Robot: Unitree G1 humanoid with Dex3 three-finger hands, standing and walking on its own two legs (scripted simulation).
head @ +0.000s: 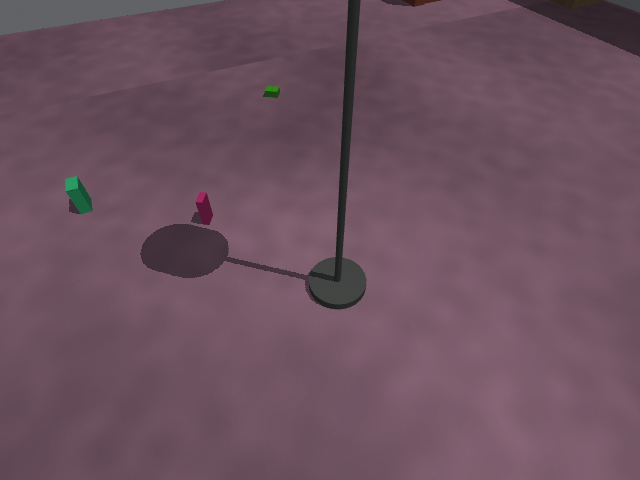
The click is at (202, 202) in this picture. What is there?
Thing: carton on end
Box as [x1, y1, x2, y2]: [195, 192, 212, 224]
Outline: 200,192 195,202 202,223 209,224 212,216 211,209 206,192
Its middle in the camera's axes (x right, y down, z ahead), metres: -0.51 -0.14 +1.69
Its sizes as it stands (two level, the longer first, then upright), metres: 0.064 0.030 0.137
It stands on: the floor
